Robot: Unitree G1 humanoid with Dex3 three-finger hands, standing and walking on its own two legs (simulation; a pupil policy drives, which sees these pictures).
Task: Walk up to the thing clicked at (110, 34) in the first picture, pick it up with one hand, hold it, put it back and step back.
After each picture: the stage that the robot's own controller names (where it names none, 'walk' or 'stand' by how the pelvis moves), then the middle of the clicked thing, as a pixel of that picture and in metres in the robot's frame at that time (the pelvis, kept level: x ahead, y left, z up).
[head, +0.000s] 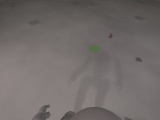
stand; (110, 36) +2.12 -0.59 -0.72
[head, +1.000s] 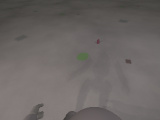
walk; (98, 41) +2.04 -0.10 -0.69
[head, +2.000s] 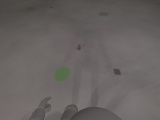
walk; (79, 47) +1.41 +0.27 -0.71
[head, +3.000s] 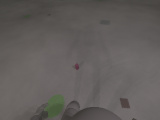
walk; (77, 66) +0.92 +0.27 -0.72
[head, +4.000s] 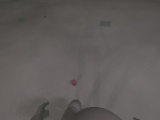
stand; (73, 82) +0.56 +0.28 -0.72
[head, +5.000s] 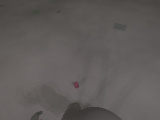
walk; (76, 85) +0.51 +0.21 -0.71
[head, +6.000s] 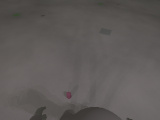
stand; (68, 95) +0.39 +0.22 -0.71
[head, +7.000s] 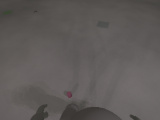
stand; (69, 94) +0.33 +0.23 -0.71
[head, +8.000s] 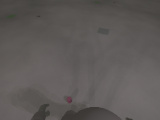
stand; (69, 99) +0.33 +0.20 -0.72
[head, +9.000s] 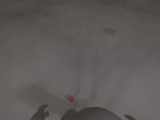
stand; (70, 98) +0.33 +0.19 -0.72
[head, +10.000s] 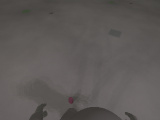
stand; (70, 100) +0.30 +0.18 -0.71
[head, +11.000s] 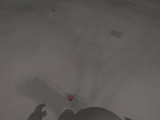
stand; (70, 97) +0.33 +0.17 -0.71
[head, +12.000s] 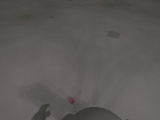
stand; (71, 100) +0.33 +0.19 -0.72
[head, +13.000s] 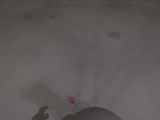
stand; (71, 100) +0.33 +0.19 -0.72
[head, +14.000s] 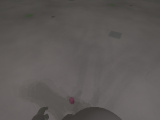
stand; (71, 100) +0.33 +0.18 -0.72
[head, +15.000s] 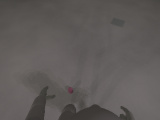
go down; (70, 90) +0.35 +0.18 -0.69
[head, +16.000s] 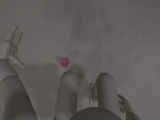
go down; (65, 62) +0.44 +0.17 -0.31
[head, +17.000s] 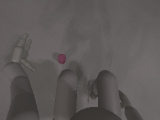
close in; (61, 59) +0.44 +0.17 -0.28
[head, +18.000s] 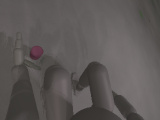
close in; (36, 53) +0.44 +0.20 -0.24
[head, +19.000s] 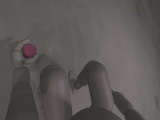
close; (29, 52) +0.43 +0.22 -0.23
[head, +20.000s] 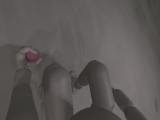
lift; (31, 56) +0.40 +0.21 -0.23
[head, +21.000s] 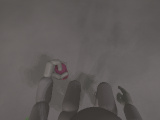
lift; (62, 71) +0.32 +0.18 -0.04
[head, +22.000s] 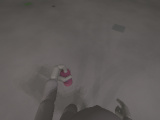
hold; (66, 77) +0.30 +0.16 -0.02
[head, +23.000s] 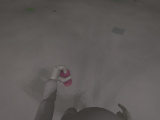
hold; (66, 78) +0.31 +0.16 -0.01
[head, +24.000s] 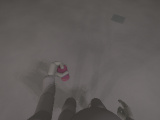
crouch; (63, 73) +0.34 +0.17 -0.05
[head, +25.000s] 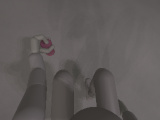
lower; (48, 48) +0.48 +0.22 -0.12
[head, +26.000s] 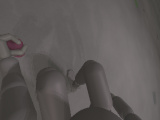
lower; (17, 48) +0.45 +0.26 -0.24
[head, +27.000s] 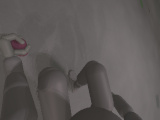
lower; (20, 47) +0.45 +0.26 -0.24
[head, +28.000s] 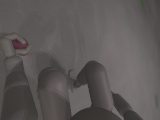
lower; (21, 47) +0.45 +0.25 -0.25
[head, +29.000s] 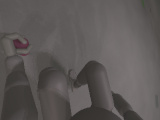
lower; (22, 47) +0.45 +0.25 -0.25
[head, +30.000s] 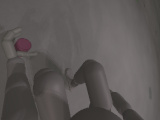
open; (21, 48) +0.44 +0.22 -0.25
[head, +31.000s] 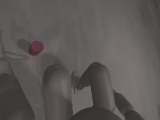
stand; (35, 49) +0.44 +0.22 -0.24
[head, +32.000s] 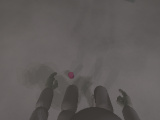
stand; (71, 75) +0.41 +0.16 -0.52
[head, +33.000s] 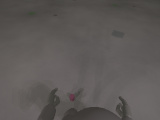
stand; (72, 97) +0.37 +0.16 -0.66
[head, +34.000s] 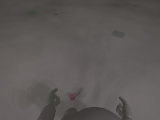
stand; (71, 97) +0.37 +0.17 -0.67
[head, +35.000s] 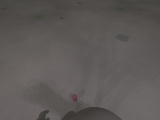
stand; (74, 98) +0.39 +0.16 -0.71
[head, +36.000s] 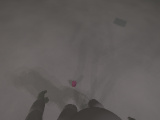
walk; (73, 84) +0.43 +0.10 -0.70
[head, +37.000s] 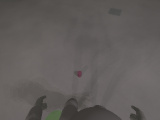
walk; (79, 74) +0.57 +0.12 -0.69
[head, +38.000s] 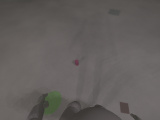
walk; (76, 62) +0.82 +0.23 -0.70
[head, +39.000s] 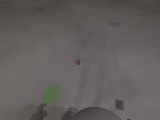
stand; (78, 62) +1.02 +0.21 -0.70
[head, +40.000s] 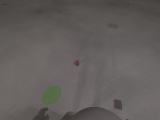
stand; (77, 63) +1.03 +0.21 -0.72
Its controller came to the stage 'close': yes
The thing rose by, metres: 0.72
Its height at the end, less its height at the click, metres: +0.00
